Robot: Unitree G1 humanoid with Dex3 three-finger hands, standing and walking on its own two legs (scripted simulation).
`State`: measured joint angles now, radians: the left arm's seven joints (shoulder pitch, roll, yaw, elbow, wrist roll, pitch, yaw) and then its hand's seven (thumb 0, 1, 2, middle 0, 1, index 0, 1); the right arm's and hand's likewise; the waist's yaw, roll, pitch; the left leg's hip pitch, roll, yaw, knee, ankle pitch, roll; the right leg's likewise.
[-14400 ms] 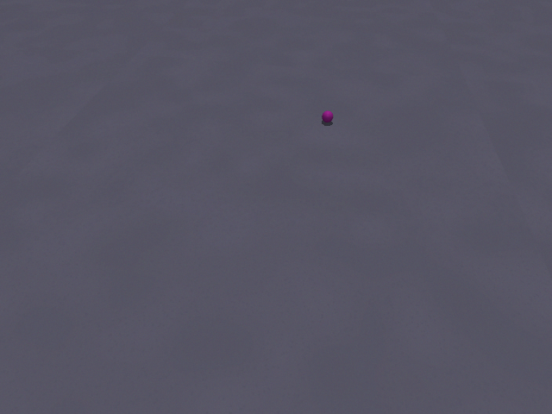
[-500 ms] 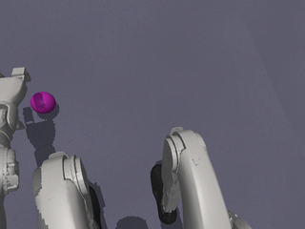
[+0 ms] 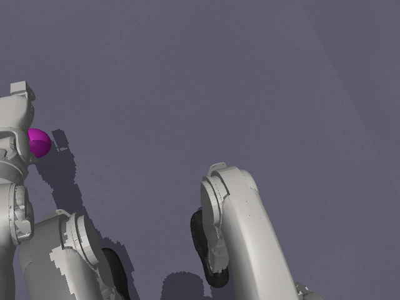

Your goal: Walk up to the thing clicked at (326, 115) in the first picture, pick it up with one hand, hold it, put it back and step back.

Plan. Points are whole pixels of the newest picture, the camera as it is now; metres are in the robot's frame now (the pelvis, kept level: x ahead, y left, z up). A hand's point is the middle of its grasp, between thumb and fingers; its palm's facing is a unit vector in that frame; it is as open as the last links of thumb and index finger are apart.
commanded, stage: approach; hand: left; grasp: from above
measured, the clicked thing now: (33, 143) +0.50 +0.26 -0.28
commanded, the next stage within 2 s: rest palm in 0.04 s
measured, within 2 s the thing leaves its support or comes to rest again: neither
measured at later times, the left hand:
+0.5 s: hand (27, 143) +0.48 +0.25 -0.22, palm faces -0.47 -0.08 -0.88, open 14.1 cm
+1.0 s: hand (30, 146) +0.48 +0.26 -0.26, palm faces -0.48 -0.11 -0.87, open 13.9 cm
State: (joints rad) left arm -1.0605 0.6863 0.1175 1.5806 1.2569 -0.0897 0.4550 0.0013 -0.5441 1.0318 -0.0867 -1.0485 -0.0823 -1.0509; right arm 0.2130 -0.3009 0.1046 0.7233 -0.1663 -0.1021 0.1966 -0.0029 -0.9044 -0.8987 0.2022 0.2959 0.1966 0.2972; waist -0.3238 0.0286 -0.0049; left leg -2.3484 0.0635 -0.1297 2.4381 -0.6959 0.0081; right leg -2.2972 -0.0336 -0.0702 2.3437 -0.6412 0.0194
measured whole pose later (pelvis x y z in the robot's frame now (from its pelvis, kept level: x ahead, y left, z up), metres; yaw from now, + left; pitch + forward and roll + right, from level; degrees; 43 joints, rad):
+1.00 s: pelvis +0.01 +0.01 -0.02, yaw -4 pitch +31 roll -12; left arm -1.08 0.89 0.15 1.74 1.33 -0.22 0.59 0.00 -0.49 1.02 -0.11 -0.98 -0.10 -0.99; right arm 0.16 -0.31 0.22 0.72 -0.28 -0.20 0.27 0.00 -0.90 -0.90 0.20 0.30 0.20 0.30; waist -0.38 -0.08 0.12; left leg -2.38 0.05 -0.21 2.56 -0.75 0.01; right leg -2.29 -0.02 -0.13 2.41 -0.67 0.04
